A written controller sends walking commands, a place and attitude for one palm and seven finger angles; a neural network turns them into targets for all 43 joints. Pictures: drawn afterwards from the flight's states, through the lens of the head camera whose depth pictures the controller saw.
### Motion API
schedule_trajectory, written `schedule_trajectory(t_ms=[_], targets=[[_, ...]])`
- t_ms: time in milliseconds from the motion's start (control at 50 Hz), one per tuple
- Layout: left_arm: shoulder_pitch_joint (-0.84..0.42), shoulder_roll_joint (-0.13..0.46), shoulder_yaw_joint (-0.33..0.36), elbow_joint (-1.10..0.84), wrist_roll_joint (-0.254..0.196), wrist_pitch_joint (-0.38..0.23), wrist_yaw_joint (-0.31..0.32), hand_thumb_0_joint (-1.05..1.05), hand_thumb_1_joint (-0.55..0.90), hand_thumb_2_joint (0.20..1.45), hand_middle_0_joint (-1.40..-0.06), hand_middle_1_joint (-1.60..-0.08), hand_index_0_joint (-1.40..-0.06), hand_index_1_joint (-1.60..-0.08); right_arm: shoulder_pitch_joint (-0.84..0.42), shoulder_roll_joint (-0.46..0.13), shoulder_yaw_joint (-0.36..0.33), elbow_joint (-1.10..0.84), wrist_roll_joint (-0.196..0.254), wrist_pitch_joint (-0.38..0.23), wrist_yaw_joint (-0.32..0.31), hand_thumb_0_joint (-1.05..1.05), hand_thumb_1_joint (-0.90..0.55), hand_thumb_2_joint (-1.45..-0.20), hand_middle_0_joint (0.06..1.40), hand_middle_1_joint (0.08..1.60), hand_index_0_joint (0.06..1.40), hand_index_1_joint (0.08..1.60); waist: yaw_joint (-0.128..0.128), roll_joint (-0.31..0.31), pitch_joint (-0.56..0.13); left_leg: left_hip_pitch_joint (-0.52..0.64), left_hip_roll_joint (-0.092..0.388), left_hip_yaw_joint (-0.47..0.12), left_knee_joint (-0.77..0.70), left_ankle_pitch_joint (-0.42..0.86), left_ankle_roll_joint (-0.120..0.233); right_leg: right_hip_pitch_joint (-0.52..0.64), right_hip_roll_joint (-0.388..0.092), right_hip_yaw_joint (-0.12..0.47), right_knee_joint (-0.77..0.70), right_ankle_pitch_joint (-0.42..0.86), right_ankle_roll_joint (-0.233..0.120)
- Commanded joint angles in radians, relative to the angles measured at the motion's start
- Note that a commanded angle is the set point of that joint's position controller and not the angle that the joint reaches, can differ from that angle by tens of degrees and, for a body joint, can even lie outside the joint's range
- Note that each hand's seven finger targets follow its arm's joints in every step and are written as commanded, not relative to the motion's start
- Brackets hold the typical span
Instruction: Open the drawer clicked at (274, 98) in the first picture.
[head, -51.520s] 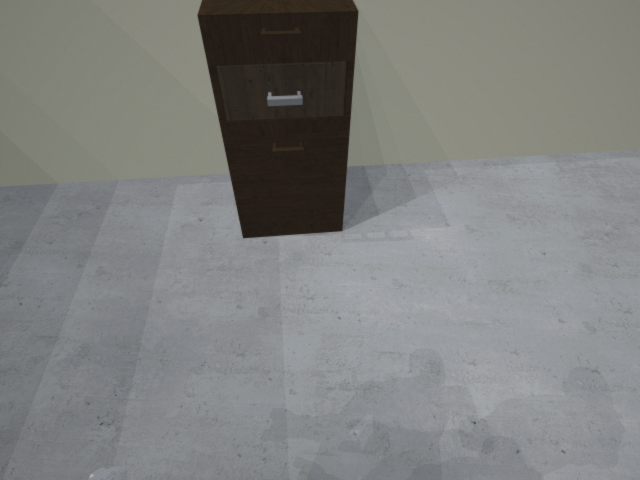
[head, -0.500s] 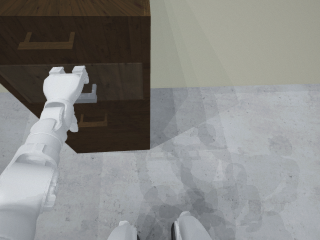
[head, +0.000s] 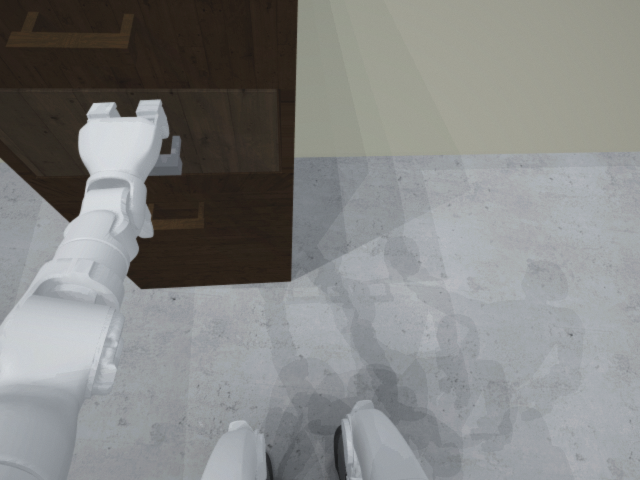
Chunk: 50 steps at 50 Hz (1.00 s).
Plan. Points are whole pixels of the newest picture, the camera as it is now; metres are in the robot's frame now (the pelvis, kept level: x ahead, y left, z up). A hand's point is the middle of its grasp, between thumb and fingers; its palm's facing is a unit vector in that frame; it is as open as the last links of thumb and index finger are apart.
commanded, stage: lower the fingers behind the handle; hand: left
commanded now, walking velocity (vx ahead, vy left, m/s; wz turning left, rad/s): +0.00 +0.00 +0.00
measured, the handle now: (142, 154) +0.57 +0.20 -0.03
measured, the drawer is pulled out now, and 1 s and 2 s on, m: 0.00 0.00 0.00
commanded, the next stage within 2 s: close the thumb around the handle in 0.82 s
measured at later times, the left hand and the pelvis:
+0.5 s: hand (145, 190) +0.52 +0.20 -0.05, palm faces -0.02 +0.01 -1.00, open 13.6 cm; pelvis -0.03 +0.00 -0.04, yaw -1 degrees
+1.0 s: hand (145, 191) +0.52 +0.20 -0.05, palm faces -0.05 -0.01 -1.00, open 13.6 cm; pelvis -0.01 +0.00 -0.03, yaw -1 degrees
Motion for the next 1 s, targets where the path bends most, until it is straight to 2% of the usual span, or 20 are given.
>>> schedule_trajectory(t_ms=[0, 80, 120, 160, 220, 280, 320, 420, 540, 560, 600, 620, 640, 700, 720, 820, 860, 880, 900, 980], targets=[[-0.396, 0.222, 0.025, -0.078, 0.009, 0.015, -0.039, 0.0, -0.5, 0.3, -0.3, -1.2, -0.3, -1.2, 0.185, -0.191, -0.056, -0.037, -0.001, -0.021, -0.024, 0.0, -0.9, -0.9, 0.2, 0.3, 0.2, 0.3, -0.062, 0.031, -0.34, 0.201, -0.026, -0.025, -0.105, 0.149, 0.02, 0.144, 0.048, 0.0, -0.098, 0.061, -0.041], [-0.392, 0.212, 0.014, -0.081, 0.011, 0.0, -0.05, 0.0, -0.5, 0.3, -0.3, -1.2, -0.3, -1.2, 0.188, -0.191, -0.053, -0.054, 0.003, -0.034, -0.028, 0.0, -0.9, -0.9, 0.2, 0.3, 0.2, 0.3, -0.066, 0.029, -0.357, 0.163, -0.024, -0.03, -0.081, 0.114, 0.022, 0.107, 0.047, 0.0, -0.07, 0.031, -0.04], [-0.394, 0.241, 0.03, -0.085, 0.011, -0.002, -0.053, 0.0, -0.5, 0.3, -0.3, -1.2, -0.3, -1.2, 0.19, -0.196, -0.05, -0.054, 0.003, -0.04, -0.027, 0.0, -0.9, -0.9, 0.2, 0.3, 0.2, 0.3, -0.056, 0.046, -0.378, 0.143, -0.023, -0.031, -0.071, 0.09, 0.021, 0.099, 0.046, -0.001, -0.055, 0.012, -0.042], [-0.408, 0.238, 0.028, -0.084, 0.006, -0.002, -0.061, 0.0, -0.5, 0.3, -0.3, -1.2, -0.3, -1.2, 0.191, -0.197, -0.049, -0.056, 0.005, -0.045, -0.029, 0.0, -0.9, -0.9, 0.2, 0.3, 0.2, 0.3, -0.068, 0.018, -0.371, 0.123, -0.019, -0.039, -0.062, 0.066, 0.024, 0.077, 0.046, -0.001, -0.045, -0.006, -0.04], [-0.515, 0.304, 0.054, -0.203, 0.006, -0.056, -0.068, 0.0, -0.5, 0.3, -0.3, -1.2, -0.3, -1.2, 0.199, -0.197, -0.049, -0.058, 0.001, -0.066, -0.038, 0.0, -0.9, -0.9, 0.2, 0.3, 0.2, 0.3, -0.068, 0.079, -0.456, 0.127, -0.017, -0.051, -0.036, 0.043, 0.024, 0.067, 0.045, 0.005, -0.014, -0.023, -0.041], [-0.515, 0.322, 0.082, -0.264, 0.013, -0.096, -0.046, 0.0, -0.5, 0.3, -0.3, -1.2, -0.3, -1.2, 0.205, -0.196, -0.057, -0.048, -0.005, -0.08, -0.039, 0.0, -0.9, -0.9, 0.2, 0.3, 0.2, 0.3, -0.057, 0.135, -0.546, 0.196, -0.011, -0.082, -0.014, 0.1, 0.015, 0.02, 0.047, -0.001, 0.02, 0.003, -0.043], [-0.513, 0.295, 0.073, -0.264, 0.014, -0.096, -0.026, 0.0, -0.5, 0.3, -0.3, -1.2, -0.3, -1.2, 0.211, -0.193, -0.059, -0.033, -0.008, -0.087, -0.033, 0.0, -0.9, -0.9, 0.2, 0.3, 0.2, 0.3, -0.061, 0.139, -0.535, 0.19, -0.008, -0.085, -0.003, 0.105, 0.013, -0.005, 0.048, -0.006, 0.029, 0.001, -0.044], [-0.533, 0.324, 0.097, -0.261, 0.009, -0.056, 0.011, 0.0, -0.5, 0.3, -0.3, -1.2, -0.3, -1.2, 0.23, -0.2, -0.061, -0.007, -0.012, -0.08, -0.023, 0.0, -0.9, -0.9, 0.2, 0.3, 0.2, 0.3, -0.064, 0.15, -0.58, 0.214, -0.005, -0.09, 0.011, 0.17, 0.007, -0.001, 0.05, -0.014, 0.038, 0.039, -0.043], [-0.532, 0.323, 0.076, -0.199, -0.008, 0.016, 0.0, 0.0, -0.5, 0.3, -0.3, -1.2, -0.3, -1.2, 0.227, -0.197, -0.046, -0.004, -0.002, -0.058, -0.023, 0.0, -0.9, -0.9, 0.2, 0.3, 0.2, 0.3, -0.082, 0.097, -0.51, 0.171, -0.012, -0.063, -0.009, 0.158, 0.021, 0.063, 0.053, -0.011, -0.005, 0.048, -0.037], [-0.528, 0.357, 0.101, -0.194, -0.01, 0.016, -0.005, 0.0, -0.5, 0.3, -0.3, -1.2, -0.3, -1.2, 0.224, -0.2, -0.041, -0.003, -0.004, -0.056, -0.026, 0.0, -0.9, -0.9, 0.2, 0.3, 0.2, 0.3, -0.074, 0.086, -0.511, 0.16, -0.013, -0.06, -0.01, 0.161, 0.022, 0.08, 0.051, -0.007, -0.004, 0.052, -0.037], [-0.534, 0.335, 0.08, -0.22, -0.007, 0.009, -0.015, 0.0, -0.5, 0.3, -0.3, -1.2, -0.3, -1.2, 0.222, -0.194, -0.042, -0.011, -0.004, -0.057, -0.027, 0.0, -0.9, -0.9, 0.2, 0.3, 0.2, 0.3, -0.072, 0.132, -0.524, 0.188, -0.015, -0.058, -0.014, 0.178, 0.02, 0.079, 0.051, -0.009, -0.007, 0.065, -0.039], [-0.497, 0.343, 0.091, -0.202, -0.008, 0.008, -0.021, 0.0, -0.5, 0.3, -0.3, -1.2, -0.3, -1.2, 0.219, -0.194, -0.04, -0.014, -0.003, -0.053, -0.027, 0.0, -0.9, -0.9, 0.2, 0.3, 0.2, 0.3, -0.063, 0.117, -0.513, 0.185, -0.016, -0.057, -0.015, 0.183, 0.02, 0.088, 0.052, -0.009, -0.009, 0.067, -0.04], [-0.503, 0.325, 0.077, -0.207, -0.011, 0.001, -0.025, 0.0, -0.5, 0.3, -0.3, -1.2, -0.3, -1.2, 0.214, -0.189, -0.039, -0.017, -0.002, -0.053, -0.03, 0.0, -0.9, -0.9, 0.2, 0.3, 0.2, 0.3, -0.072, 0.099, -0.495, 0.173, -0.015, -0.053, -0.016, 0.176, 0.023, 0.095, 0.053, -0.007, -0.016, 0.066, -0.038], [-0.47, 0.284, 0.057, -0.214, -0.013, -0.033, -0.036, 0.0, -0.5, 0.3, -0.3, -1.2, -0.3, -1.2, 0.202, -0.181, -0.041, -0.028, -0.003, -0.058, -0.03, 0.0, -0.9, -0.9, 0.2, 0.3, 0.2, 0.3, -0.065, 0.123, -0.477, 0.181, -0.016, -0.051, -0.017, 0.178, 0.021, 0.082, 0.052, -0.007, -0.015, 0.066, -0.041], [-0.462, 0.308, 0.081, -0.22, -0.008, -0.044, -0.034, 0.0, -0.5, 0.3, -0.3, -1.2, -0.3, -1.2, 0.205, -0.185, -0.043, -0.025, -0.005, -0.058, -0.032, 0.0, -0.9, -0.9, 0.2, 0.3, 0.2, 0.3, -0.061, 0.103, -0.471, 0.187, -0.012, -0.057, -0.017, 0.19, 0.019, 0.079, 0.051, -0.01, -0.01, 0.072, -0.042], [-0.426, 0.258, 0.069, -0.252, -0.003, -0.084, -0.014, 0.0, -0.5, 0.3, -0.3, -1.2, -0.3, -1.2, 0.202, -0.178, -0.055, -0.031, -0.012, -0.061, -0.024, 0.0, -0.9, -0.9, 0.2, 0.3, 0.2, 0.3, -0.051, 0.126, -0.503, 0.224, -0.01, -0.061, -0.001, 0.249, 0.013, 0.064, 0.053, -0.009, 0.004, 0.105, -0.045], [-0.41, 0.278, 0.093, -0.248, -0.004, -0.087, -0.001, 0.0, -0.5, 0.3, -0.3, -1.2, -0.3, -1.2, 0.201, -0.181, -0.057, -0.026, -0.013, -0.058, -0.021, 0.0, -0.9, -0.9, 0.2, 0.3, 0.2, 0.3, -0.045, 0.102, -0.511, 0.22, -0.009, -0.062, 0.002, 0.26, 0.014, 0.077, 0.054, -0.008, 0.005, 0.115, -0.044], [-0.425, 0.264, 0.077, -0.254, -0.002, -0.086, 0.005, 0.0, -0.5, 0.3, -0.3, -1.2, -0.3, -1.2, 0.204, -0.181, -0.059, -0.026, -0.013, -0.056, -0.02, 0.0, -0.9, -0.9, 0.2, 0.3, 0.2, 0.3, -0.056, 0.098, -0.513, 0.216, -0.01, -0.059, 0.006, 0.264, 0.015, 0.08, 0.054, -0.005, 0.003, 0.123, -0.042], [-0.429, 0.278, 0.089, -0.264, 0.001, -0.085, 0.013, 0.0, -0.5, 0.3, -0.3, -1.2, -0.3, -1.2, 0.204, -0.182, -0.061, -0.021, -0.014, -0.055, -0.019, 0.0, -0.9, -0.9, 0.2, 0.3, 0.2, 0.3, -0.049, 0.115, -0.52, 0.222, -0.01, -0.056, 0.006, 0.27, 0.013, 0.081, 0.053, -0.005, 0.003, 0.128, -0.043], [-0.422, 0.257, 0.089, -0.302, -0.001, -0.067, 0.039, 0.0, -0.276, 0.396, -0.316, -1.224, -0.316, -1.224, 0.208, -0.181, -0.071, -0.014, -0.018, -0.045, -0.009, 0.0, -0.9, -0.9, 0.2, 0.3, 0.2, 0.3, -0.04, 0.15, -0.589, 0.303, -0.007, -0.06, 0.007, 0.366, 0.006, 0.099, 0.055, -0.008, 0.006, 0.19, -0.043]])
